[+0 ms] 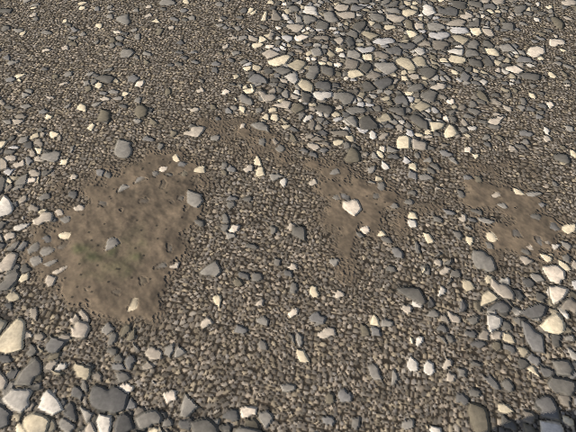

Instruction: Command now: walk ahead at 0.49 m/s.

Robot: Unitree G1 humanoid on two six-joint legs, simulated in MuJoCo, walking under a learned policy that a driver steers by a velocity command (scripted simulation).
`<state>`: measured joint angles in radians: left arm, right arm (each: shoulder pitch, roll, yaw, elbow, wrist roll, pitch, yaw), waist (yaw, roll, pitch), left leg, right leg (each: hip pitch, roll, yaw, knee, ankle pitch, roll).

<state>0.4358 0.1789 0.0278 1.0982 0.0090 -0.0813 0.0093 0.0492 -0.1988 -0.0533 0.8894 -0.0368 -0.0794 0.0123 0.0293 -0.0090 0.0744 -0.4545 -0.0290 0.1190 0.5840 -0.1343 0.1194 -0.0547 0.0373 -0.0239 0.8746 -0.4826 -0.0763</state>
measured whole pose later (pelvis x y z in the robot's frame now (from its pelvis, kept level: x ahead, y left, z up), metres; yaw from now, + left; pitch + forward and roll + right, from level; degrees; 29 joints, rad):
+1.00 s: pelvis +0.53 +0.03 +0.01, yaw +24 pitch +1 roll -1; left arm 0.41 0.21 0.05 0.98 0.02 -0.08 0.02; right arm 0.01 -0.22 -0.05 0.77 -0.04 -0.01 0.07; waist 0.06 0.01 0.06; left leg -0.53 0.02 0.13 0.62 -0.17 0.14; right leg 0.10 -0.04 -0.33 0.33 -0.42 0.03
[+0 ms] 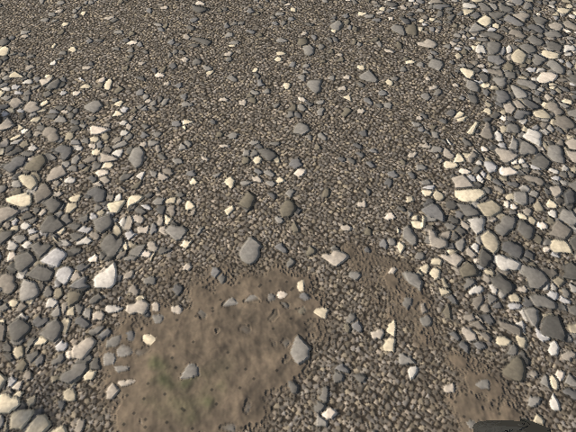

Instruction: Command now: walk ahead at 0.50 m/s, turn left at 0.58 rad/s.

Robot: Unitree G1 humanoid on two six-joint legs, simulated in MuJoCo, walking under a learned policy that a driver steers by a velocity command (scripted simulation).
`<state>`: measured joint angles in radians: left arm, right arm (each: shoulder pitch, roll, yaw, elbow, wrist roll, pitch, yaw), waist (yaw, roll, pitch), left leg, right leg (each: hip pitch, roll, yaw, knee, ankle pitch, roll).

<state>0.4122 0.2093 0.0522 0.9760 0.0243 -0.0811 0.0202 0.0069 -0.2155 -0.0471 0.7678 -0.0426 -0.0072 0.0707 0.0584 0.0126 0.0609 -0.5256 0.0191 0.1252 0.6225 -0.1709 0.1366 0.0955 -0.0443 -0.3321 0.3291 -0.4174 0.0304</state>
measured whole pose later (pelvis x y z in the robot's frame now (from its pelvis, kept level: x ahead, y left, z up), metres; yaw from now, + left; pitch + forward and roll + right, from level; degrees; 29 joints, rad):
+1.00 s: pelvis +0.56 +0.04 +0.02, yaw -6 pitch +2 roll -1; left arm 0.42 0.26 0.07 0.87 0.00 -0.04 -0.01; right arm 0.06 -0.26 0.00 0.72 -0.04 -0.04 0.02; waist 0.08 0.04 0.04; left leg -0.64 0.08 -0.05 0.68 -0.05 -0.05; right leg -0.05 0.14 0.14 0.30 -0.26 -0.11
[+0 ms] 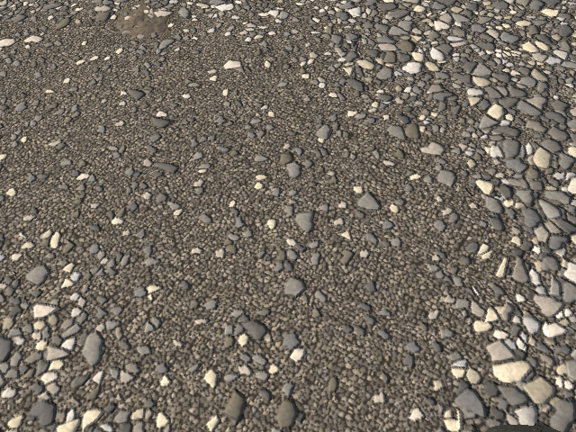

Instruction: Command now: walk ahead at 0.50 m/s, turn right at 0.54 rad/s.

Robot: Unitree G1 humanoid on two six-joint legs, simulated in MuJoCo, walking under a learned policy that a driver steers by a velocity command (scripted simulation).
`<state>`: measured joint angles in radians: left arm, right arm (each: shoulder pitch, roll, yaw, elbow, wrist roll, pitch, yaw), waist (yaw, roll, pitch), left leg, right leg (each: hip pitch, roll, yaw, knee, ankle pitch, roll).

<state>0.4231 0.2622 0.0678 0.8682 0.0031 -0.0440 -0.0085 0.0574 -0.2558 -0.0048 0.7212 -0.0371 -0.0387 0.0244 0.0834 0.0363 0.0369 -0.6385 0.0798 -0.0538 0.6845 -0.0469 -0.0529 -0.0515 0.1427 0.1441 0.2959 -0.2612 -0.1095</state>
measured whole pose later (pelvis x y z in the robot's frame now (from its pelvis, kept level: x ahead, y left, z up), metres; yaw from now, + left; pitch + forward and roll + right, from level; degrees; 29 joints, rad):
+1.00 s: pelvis +0.50 -0.10 +0.00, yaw -19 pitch +1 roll -1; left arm 0.43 0.24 0.04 0.92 0.01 -0.07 -0.01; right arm 0.15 -0.25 -0.03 0.81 -0.03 -0.02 0.04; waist 0.04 0.05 0.02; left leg -0.64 0.11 0.03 0.75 -0.05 0.01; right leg 0.03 0.10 -0.05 0.18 -0.23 -0.09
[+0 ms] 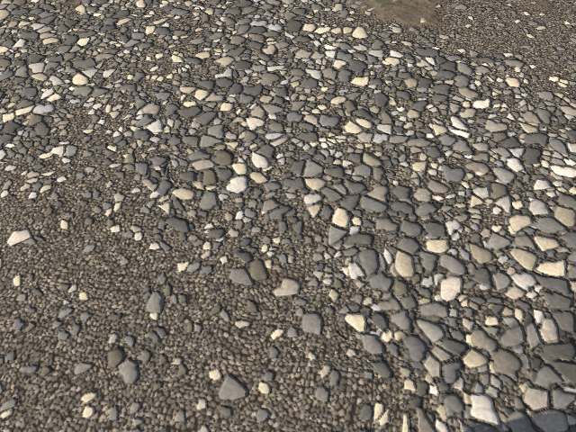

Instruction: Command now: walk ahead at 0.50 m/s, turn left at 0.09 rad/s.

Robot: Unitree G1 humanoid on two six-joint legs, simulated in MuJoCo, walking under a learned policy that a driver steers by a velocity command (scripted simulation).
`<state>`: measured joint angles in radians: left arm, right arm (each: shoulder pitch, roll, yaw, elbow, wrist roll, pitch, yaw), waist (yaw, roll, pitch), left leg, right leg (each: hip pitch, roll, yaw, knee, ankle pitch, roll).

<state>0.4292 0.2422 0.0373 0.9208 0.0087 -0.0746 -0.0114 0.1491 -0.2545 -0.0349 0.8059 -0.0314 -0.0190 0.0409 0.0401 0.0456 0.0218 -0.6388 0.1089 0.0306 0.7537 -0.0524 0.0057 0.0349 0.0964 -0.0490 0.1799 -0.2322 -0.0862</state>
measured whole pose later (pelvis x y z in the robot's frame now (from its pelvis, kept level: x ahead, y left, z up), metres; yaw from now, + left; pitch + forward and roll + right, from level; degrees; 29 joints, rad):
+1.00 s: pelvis +0.54 +0.09 +0.00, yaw +28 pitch +1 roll -1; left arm 0.40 0.25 0.04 0.88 0.02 -0.09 -0.01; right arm 0.16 -0.29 -0.05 0.77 -0.04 -0.01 0.05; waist 0.05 0.05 0.01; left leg -0.60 0.02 -0.06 0.89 -0.18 0.03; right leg -0.08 0.03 -0.09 0.26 -0.21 -0.04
